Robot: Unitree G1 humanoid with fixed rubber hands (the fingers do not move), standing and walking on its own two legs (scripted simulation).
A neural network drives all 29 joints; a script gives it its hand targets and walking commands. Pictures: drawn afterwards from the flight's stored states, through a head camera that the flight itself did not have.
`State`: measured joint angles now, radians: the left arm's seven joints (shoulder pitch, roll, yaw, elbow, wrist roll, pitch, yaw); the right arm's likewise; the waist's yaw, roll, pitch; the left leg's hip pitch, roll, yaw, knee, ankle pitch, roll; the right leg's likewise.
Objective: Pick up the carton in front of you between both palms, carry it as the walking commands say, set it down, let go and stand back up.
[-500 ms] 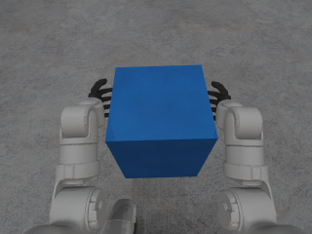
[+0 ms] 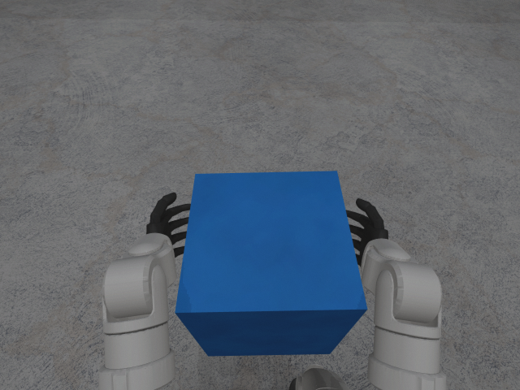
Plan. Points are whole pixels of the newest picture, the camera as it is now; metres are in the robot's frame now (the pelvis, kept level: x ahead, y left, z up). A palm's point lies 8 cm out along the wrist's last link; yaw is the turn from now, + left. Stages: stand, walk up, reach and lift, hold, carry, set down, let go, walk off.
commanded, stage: carry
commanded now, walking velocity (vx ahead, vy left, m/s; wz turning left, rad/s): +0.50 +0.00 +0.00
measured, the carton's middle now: (267, 270) +0.28 -0.01 +0.01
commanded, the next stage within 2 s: none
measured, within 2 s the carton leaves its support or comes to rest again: neither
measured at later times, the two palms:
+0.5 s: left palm (197, 118) +0.55 +0.13 +0.10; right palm (351, 122) +0.56 -0.17 +0.09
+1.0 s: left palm (199, 42) +0.87 +0.16 +0.09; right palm (315, 47) +0.86 -0.14 +0.09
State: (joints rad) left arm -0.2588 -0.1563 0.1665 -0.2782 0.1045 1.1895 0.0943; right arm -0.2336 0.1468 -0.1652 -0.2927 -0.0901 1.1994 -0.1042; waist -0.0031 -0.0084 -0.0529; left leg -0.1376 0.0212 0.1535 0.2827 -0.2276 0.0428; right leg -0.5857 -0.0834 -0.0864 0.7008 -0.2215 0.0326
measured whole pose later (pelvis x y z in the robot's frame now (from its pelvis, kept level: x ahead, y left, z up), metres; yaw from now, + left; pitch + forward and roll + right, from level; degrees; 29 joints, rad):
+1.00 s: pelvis +0.60 +0.01 +0.00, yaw +0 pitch +4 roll -1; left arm -0.17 -0.13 0.11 -0.37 0.12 1.21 0.08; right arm -0.15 0.13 -0.10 -0.35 -0.10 1.20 -0.09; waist -0.01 -0.02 -0.09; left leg -0.08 0.05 0.23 0.26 -0.25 0.01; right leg -0.60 -0.11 -0.12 0.64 -0.11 0.02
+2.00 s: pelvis +1.03 -0.01 -0.02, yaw +0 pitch +5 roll +1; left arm -0.20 -0.14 0.14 -0.28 0.12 1.21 0.08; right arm -0.19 0.14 -0.12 -0.29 -0.12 1.22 -0.10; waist 0.00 -0.01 -0.13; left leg -0.37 0.06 0.21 0.56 -0.24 0.03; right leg -0.14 -0.06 -0.11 0.52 -0.41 0.03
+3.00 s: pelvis +0.96 -0.02 -0.02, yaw +0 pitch +1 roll +0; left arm -0.21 -0.14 0.16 0.10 0.24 0.86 0.02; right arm -0.20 0.14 -0.15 0.11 -0.23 0.87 -0.03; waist 0.00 -0.01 -0.10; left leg -0.38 0.10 0.20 0.51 -0.14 0.02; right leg -0.18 -0.02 -0.12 0.54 -0.37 -0.02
